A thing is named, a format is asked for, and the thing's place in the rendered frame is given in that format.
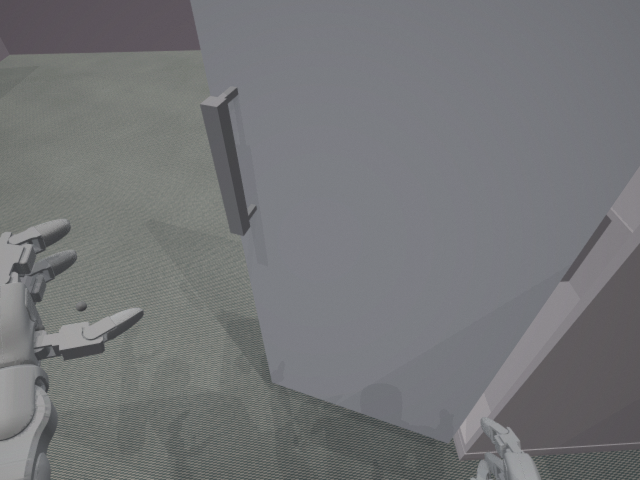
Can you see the left robot hand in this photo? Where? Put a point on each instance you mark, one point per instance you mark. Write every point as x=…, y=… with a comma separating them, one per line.
x=23, y=283

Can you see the right robot hand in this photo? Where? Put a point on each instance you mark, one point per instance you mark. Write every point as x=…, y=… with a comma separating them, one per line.
x=516, y=465

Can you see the handle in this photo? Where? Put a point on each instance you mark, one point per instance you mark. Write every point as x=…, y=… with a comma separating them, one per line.
x=218, y=126

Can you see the left robot forearm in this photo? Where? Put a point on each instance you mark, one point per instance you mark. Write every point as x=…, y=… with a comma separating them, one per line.
x=28, y=421

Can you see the fridge door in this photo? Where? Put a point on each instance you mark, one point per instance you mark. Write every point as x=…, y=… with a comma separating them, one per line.
x=425, y=173

